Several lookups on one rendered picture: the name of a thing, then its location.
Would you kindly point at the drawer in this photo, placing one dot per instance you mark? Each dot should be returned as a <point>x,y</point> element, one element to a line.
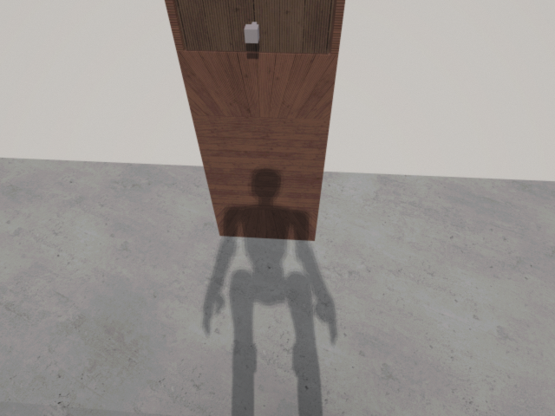
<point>296,26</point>

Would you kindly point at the handle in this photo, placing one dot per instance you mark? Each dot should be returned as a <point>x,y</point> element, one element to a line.
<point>251,33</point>

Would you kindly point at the cabinet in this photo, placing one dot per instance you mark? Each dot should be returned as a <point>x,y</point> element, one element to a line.
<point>262,122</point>

